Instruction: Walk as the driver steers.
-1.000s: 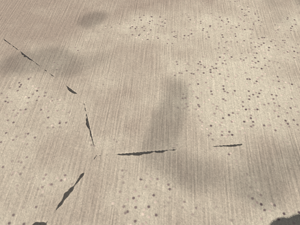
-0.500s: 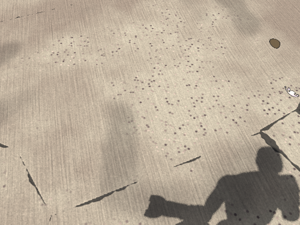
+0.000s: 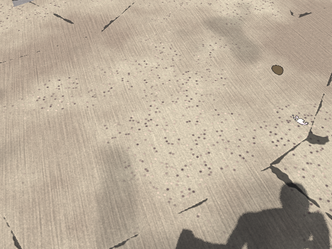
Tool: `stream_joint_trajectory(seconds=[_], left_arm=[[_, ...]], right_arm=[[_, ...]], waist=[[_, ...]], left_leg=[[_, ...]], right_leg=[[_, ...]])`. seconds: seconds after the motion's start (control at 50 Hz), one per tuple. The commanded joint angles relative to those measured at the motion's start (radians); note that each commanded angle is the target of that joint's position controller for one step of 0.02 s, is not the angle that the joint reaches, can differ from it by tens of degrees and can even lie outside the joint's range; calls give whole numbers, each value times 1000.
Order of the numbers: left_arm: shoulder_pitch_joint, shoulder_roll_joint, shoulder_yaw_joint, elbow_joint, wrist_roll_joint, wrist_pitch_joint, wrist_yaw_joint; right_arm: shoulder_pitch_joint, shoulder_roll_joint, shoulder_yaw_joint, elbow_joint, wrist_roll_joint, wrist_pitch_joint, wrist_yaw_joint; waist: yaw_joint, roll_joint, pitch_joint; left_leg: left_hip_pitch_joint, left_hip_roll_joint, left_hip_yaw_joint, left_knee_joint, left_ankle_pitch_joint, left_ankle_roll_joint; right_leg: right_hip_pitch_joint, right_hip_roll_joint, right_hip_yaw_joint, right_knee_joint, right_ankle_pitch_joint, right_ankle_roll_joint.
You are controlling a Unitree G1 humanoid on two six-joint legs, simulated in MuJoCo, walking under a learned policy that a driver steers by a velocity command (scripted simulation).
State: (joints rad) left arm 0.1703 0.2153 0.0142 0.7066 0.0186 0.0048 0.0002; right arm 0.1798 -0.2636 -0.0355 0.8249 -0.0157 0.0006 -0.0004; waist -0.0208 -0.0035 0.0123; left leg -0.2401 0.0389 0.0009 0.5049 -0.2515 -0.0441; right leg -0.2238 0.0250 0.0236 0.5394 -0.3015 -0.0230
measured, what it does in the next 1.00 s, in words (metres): walks ahead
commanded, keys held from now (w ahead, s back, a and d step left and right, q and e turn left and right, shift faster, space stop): no key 0.46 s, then w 0.54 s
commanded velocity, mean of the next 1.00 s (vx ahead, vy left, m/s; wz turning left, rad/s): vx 0.17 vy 0.00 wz -0.01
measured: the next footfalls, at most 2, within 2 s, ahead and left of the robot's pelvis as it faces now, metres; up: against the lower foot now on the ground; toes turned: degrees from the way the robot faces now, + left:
right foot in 1.20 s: +0.47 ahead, -0.07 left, +0.00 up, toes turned -1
left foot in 1.76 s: +0.75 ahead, +0.19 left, +0.00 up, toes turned +14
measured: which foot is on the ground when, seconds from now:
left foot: down 0.00-1.00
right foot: down 0.00-0.72, up 0.74-1.00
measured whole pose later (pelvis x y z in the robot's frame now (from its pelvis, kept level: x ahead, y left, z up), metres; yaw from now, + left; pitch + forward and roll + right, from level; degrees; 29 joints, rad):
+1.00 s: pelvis +0.14 +0.06 +0.01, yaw +1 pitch +1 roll -1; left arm 0.11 0.27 0.07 0.85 -0.02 -0.07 -0.01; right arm 0.43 -0.20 -0.02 1.07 0.00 -0.09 0.00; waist -0.08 -0.03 0.00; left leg 0.03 -0.03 0.04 0.20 -0.26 0.05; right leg -0.65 -0.10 0.00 0.83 -0.06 -0.01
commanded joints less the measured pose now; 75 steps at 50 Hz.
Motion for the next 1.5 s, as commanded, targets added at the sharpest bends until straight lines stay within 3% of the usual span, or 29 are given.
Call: stream_joint_trajectory(seconds=[0.02, 0.46, 0.5, 0.52, 0.56, 0.6, 0.66, 0.7, 0.72, 0.74, 0.76, 0.78, 0.8, 0.84, 0.9, 1.0, 1.1, 1.16, 1.2, 1.22, 1.24, 1.26, 1.28, 1.3, 1.32, 1.34, 1.38, 1.44, 1.5], left_arm=[[-4, 129, 40, -55, -1, -5, 9], [50, 116, 47, 117, -10, -16, 27], [81, 135, 55, 144, -18, -11, 32], [94, 163, 64, 149, -25, -8, 34], [152, 210, 78, 164, -33, -19, 34], [150, 213, 81, 169, -33, -45, 34], [75, 199, 79, 152, -51, -60, 28], [26, 197, 79, 147, -55, -51, 22], [19, 160, 68, 144, -47, -52, 20], [-2, 85, 45, 125, -30, -59, 13], [-7, 75, 48, 83, -45, -77, 19], [-1, 127, 58, 91, -69, -91, 18], [6, 141, 60, 99, -76, -102, 10], [1, 148, 69, 116, -52, -108, 8], [-27, 115, 68, 118, -36, -98, -6], [-219, 62, 42, 52, -41, -94, -18], [-333, 81, 35, 9, -50, -102, -44], [-266, 133, 55, 17, -46, -108, -52], [21, 207, 96, 102, -49, -102, -38], [211, 274, 113, 144, -35, -95, -25], [260, 307, 115, 174, -31, -94, -35], [224, 206, 88, 173, -36, -96, -35], [124, 176, 76, 161, -36, -102, -31], [39, 158, 68, 147, -31, -110, -32], [-5, 134, 61, 144, -19, -116, -36], [-23, 120, 56, 150, -7, -123, -38], [-18, 108, 52, 170, -15, -127, -40], [25, 153, 62, 201, -9, -133, -20], [58, 173, 64, 215, -8, -130, -3]], right_arm=[[-16, -101, -21, -31, 2, -17, -7], [-6, -89, -20, 152, 11, -3, -40], [13, -80, -20, 175, 19, 0, -43], [1, -78, -21, 171, 23, -2, -43], [-57, -59, -17, 137, 31, -24, -37], [-77, -71, -23, 119, 46, -55, -21], [-39, -70, -25, 132, 53, -90, 5], [124, -62, -38, 218, 39, -95, 10], [214, -74, -47, 254, 33, -89, 10], [331, -136, -60, 268, 29, -87, 1], [396, -226, -72, 271, 24, -95, 13], [303, -170, -50, 249, 18, -109, 14], [228, -123, -36, 218, 22, -117, 14], [156, -109, -25, 189, 21, -120, 22], [219, -78, -10, 203, 13, -107, 12], [262, -114, -10, 200, 13, -92, -14], [320, -119, -19, 222, 30, -84, -18], [290, -151, -36, 210, 28, -72, -20], [262, -149, -36, 195, 17, -55, -20], [273, -110, -20, 169, 1, -55, -19], [418, 50, 22, 171, 12, -77, -2], [316, -63, -4, 168, 43, -108, 4], [203, -121, -22, 120, 70, -126, 5], [149, -121, -23, 107, 66, -134, -3], [132, -114, -32, 105, 48, -131, -11], [165, -91, -32, 107, 41, -118, -11], [193, -50, -30, 110, 42, -92, -12], [95, -57, -33, 68, 37, -68, -16], [12, -58, -33, 35, 33, -73, -5]], waist=[[11, 21, -36], [3, -2, -3], [12, -28, -5], [24, -64, 30], [57, -166, 105], [55, -187, 158], [9, -122, 116], [-65, -90, 41], [-95, -44, 14], [-130, 167, -25], [-127, 345, -31], [-80, 200, 37], [-51, 140, 86], [-19, 87, 101], [-25, 98, 72], [-61, 83, 100], [-64, 88, 143], [9, 115, 62], [156, 130, -122], [205, 21, -269], [108, -269, -440], [150, -177, -353], [126, -146, -179], [90, -37, -103], [55, -1, -52], [16, -35, -54], [-13, -49, -32], [-4, -39, 33], [21, -30, 44]], left_leg=[[34, 28, -33, -58, 170, 17], [64, 16, -24, -75, 147, 21], [33, -32, 29, -28, -81, 30], [-31, -55, 57, 29, -199, 37], [-183, -63, 73, 196, -224, 55], [-289, 5, -6, 327, -246, 98], [-212, 34, -2, 156, -222, 140], [142, -55, 92, -18, 40, 112], [267, -46, 53, -33, 42, 104], [381, 152, -243, -176, -100, 164], [435, 343, -673, -341, -265, 314], [375, 370, -690, -352, -376, 335], [343, 329, -587, -353, -380, 299], [296, 261, -405, -368, -164, 234], [274, 185, -212, -377, 170, 215], [193, 141, -79, -416, 300, 208], [283, 197, -58, -404, 342, 212], [376, 225, -40, -262, 708, 186], [303, 169, 6, 75, 939, 145], [39, 114, 24, 395, 605, 121], [-318, -95, -36, 741, -250, 68], [-427, -63, -156, 860, -306, 93], [-493, -13, -124, 874, -223, 110], [-448, 41, -102, 825, -122, 113], [-402, 74, -90, 774, -64, 109], [-331, 103, -101, 742, -34, 106], [-299, 122, -94, 675, -34, 94], [-398, 139, -92, 557, 71, 65], [-434, 114, -94, 377, 260, 61]], right_leg=[[-1, -82, 89, -105, 183, -36], [5, -59, 51, -136, 197, -15], [5, -50, 59, -167, -105, -39], [-16, -79, 112, -207, -314, -70], [-20, -239, 349, -348, -565, -166], [-11, -342, 487, -403, -505, -230], [28, -298, 351, -361, -286, -178], [-125, -184, 178, -257, -165, -124], [-202, -134, 111, -138, -104, -94], [-332, -35, -18, 204, -84, -22], [-531, 55, -15, 451, -271, 2], [-611, -26, 74, 606, -245, -18], [-656, -72, 83, 638, -126, -41], [-634, -131, 55, 575, 39, -47], [-560, -140, 0, 473, 155, -12], [-467, -98, -60, 153, 334, 26], [-429, -75, -55, -5, 365, -12], [-294, -30, -74, -25, 273, -62], [87, 14, -101, -25, 260, -119], [432, -183, 132, 19, 216, -182], [718, -416, 657, -138, -93, -350], [641, -384, 723, -252, -188, -305], [485, -357, 562, -279, -115, -259], [317, -326, 441, -308, 30, -239], [190, -293, 347, -334, 142, -228], [115, -270, 290, -358, 190, -226], [42, -249, 206, -405, 207, -229], [2, -252, 113, -459, 231, -226], [37, -226, 12, -464, 290, -192]])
